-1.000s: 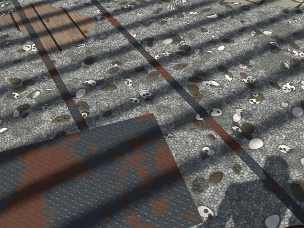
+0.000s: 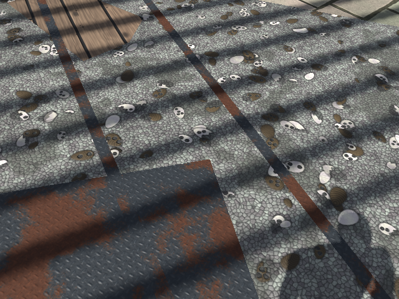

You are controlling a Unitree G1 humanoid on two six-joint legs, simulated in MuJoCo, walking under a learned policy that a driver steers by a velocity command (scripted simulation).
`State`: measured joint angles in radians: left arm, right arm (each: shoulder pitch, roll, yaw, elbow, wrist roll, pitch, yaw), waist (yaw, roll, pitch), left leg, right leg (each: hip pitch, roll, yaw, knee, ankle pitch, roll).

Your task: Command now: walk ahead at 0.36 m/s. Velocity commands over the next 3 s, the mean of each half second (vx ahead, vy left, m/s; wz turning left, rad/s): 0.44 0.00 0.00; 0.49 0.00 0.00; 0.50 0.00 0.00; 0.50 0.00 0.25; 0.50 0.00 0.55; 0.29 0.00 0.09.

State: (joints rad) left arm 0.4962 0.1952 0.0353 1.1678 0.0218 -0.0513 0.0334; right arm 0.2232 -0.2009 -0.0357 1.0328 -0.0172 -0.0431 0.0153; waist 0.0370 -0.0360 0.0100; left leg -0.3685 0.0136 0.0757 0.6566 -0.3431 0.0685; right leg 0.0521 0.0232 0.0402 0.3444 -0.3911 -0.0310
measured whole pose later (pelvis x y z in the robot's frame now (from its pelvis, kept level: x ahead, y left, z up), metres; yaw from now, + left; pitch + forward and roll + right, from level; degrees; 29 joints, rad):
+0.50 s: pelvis +0.25 +0.03 -0.01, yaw +0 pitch +1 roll +0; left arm -0.02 0.17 0.03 0.90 0.02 -0.05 -0.03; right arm 0.51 -0.15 -0.01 1.12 -0.02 -0.10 -0.02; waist -0.06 -0.01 0.07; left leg 0.18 -0.06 0.06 0.20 -0.39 0.06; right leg -0.55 0.00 -0.11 0.58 -0.09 -0.11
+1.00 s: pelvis +0.53 +0.02 +0.01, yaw +1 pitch +1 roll -1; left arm 0.47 0.16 0.03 1.08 0.02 -0.10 0.01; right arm 0.03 -0.18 -0.03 0.90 -0.02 -0.04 0.03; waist 0.07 0.03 0.05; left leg -0.59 0.08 0.07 0.63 -0.03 0.05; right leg 0.10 0.09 -0.09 0.17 -0.28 -0.08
